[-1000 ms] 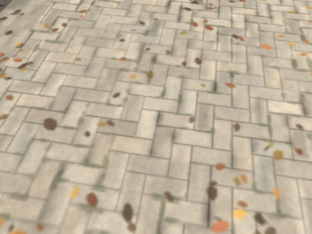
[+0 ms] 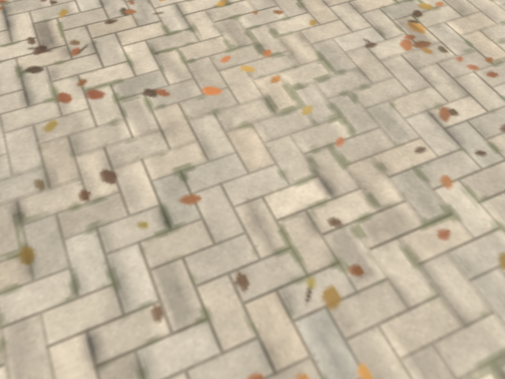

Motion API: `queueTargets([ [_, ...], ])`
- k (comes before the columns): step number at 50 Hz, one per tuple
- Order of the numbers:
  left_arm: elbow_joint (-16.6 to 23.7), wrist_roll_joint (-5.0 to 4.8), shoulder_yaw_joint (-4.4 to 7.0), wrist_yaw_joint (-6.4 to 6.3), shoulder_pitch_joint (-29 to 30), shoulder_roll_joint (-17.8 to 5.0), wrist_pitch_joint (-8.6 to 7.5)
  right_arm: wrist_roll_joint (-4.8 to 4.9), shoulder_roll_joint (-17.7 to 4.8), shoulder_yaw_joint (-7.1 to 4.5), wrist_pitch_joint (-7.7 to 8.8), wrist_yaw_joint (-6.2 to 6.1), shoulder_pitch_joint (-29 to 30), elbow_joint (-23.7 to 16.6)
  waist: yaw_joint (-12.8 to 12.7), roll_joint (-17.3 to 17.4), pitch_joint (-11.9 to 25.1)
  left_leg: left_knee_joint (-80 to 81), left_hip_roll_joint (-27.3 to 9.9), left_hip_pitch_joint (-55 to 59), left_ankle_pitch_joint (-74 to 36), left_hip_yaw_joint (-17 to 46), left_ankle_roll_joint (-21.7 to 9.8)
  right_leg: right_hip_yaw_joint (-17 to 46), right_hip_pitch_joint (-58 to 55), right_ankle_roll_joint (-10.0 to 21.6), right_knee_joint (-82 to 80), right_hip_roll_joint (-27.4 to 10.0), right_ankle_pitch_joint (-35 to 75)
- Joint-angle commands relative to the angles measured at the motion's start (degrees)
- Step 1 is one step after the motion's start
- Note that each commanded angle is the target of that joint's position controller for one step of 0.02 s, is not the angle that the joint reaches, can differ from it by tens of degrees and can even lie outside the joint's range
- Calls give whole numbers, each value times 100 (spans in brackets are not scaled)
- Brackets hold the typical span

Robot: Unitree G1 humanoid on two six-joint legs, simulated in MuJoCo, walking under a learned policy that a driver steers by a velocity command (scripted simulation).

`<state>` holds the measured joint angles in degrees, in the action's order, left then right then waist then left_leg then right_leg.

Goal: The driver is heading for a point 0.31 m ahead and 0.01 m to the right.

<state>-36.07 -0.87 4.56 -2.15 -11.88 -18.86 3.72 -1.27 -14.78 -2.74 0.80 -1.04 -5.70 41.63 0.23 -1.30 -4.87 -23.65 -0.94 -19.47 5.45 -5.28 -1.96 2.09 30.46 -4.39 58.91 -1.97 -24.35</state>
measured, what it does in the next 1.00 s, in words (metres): steps on the spot, turning right: right foot, then left foot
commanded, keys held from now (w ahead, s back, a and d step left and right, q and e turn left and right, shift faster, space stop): e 0.30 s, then no key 0.70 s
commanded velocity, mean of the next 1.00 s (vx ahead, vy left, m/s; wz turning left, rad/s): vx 0.02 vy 0.00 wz -0.31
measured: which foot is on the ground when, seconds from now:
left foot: down 0.00-0.18, up 0.20-0.58, down 0.60-1.00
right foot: up 0.00-0.16, down 0.18-1.00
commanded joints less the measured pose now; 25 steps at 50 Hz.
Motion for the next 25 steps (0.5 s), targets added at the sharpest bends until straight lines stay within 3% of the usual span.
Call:
queueTargets([
  [1, 383, 18, 65, 62, -258, -329, -38, 47, -1044, -295, 4, -41, 317, -373, -42, 915, 1216, 894, -1618, 781, -909, 944, -1256, -86, -587, 90, -607, -202, 404],
  [5, 472, 17, 107, 180, -108, -448, -9, 135, -1200, -349, -69, 8, 279, -269, -16, 991, 1068, 803, -1716, 814, -308, 712, -1078, -331, -1004, 319, -1506, -137, 512],
  [7, 399, 32, 146, 230, -314, -433, -15, 233, -1216, -356, -111, 12, 321, -199, -199, 912, 1061, 420, -1655, 753, -50, 494, -787, -538, -1530, 541, -2486, 22, 991],
  [8, 319, 51, 203, 217, -480, -520, -18, 254, -1082, -331, -134, 14, 143, -106, -222, 758, 1056, 37, -1498, 507, 285, 295, -498, -497, -1967, 710, -2910, 144, 1224],
  [9, 313, 61, 311, 161, -657, -858, -28, 201, -817, -274, -159, 45, -116, -7, -194, -125, 895, -1009, -1058, -196, 1052, -182, 20, 456, -2477, 1052, -3674, -372, 2062],
  [10, 518, 82, 435, 61, -516, -1559, -28, -44, -602, -191, -150, 58, -28, -312, 3, -1819, 671, -2611, -78, -1851, 3011, -518, 635, 2684, -2793, 2042, -4033, -1809, 3072],
  [11, 571, 276, 384, 105, -593, -1406, -169, -5, -882, -291, -109, 1, 596, -435, -456, -1201, 859, -3765, 74, -1973, 3237, 544, 593, 2870, -2317, 2503, -4158, -1941, 3070],
  [12, 531, 297, 323, 121, -354, -1246, -288, 120, -931, -328, -114, -14, 525, -421, -248, -902, 820, -4086, -26, -2018, 2738, 771, 494, 2341, -2232, 2261, -4134, -1661, 2895],
  [13, 557, 188, 295, 114, -11, -1084, -347, 133, -951, -361, -129, -47, 297, -287, -57, -659, 782, -4054, -101, -2010, 2220, 839, 459, 1938, -2214, 1905, -4042, -1328, 2675],
  [14, 588, 94, 236, 93, 189, -905, -350, 73, -991, -389, -136, -93, 212, -198, -7, -605, 844, -4021, -128, -2001, 1916, 863, 488, 1773, -2260, 1706, -3968, -1183, 2719],
  [15, 615, 72, 180, 63, 282, -819, -337, 38, -983, -397, -138, -100, 154, -171, 47, -649, 905, -4173, -68, -1788, 1708, 828, 548, 1632, -2135, 1679, -3909, -1064, 3123],
  [18, 619, 125, 87, 18, 245, -624, -320, 136, -837, -349, -137, -51, 1, -116, 55, -608, 1142, -3933, 10, -1495, 1364, 762, 664, 1379, -2307, 1709, -3818, -924, 3502],
  [21, 537, 130, 82, 2, 134, -637, -290, 143, -666, -251, -141, -6, 201, -179, -102, -687, 1080, -2900, -47, -1209, 1331, 762, 697, 1428, -2445, 1696, -3745, -893, 3197],
  [25, 460, 170, 75, 78, 167, -688, -239, 181, -717, -220, -128, 69, 179, -201, -221, -772, 940, -2017, -36, -450, 1647, 676, 625, 1679, -2083, 1816, -3689, -956, 2938],
])
Keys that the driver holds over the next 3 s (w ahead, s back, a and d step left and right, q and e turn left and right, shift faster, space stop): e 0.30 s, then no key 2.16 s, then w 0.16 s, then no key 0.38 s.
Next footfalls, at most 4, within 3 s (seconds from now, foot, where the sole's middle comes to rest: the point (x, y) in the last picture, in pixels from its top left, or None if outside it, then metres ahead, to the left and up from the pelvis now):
0.18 right None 0.06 -0.14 -0.77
0.60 left None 0.10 0.09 -0.77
2.78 right None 0.13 -0.17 -0.77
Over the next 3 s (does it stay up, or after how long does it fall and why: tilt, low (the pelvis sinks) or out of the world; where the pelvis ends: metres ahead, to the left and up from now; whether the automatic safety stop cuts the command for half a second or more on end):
stays up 0.12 -0.08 0.00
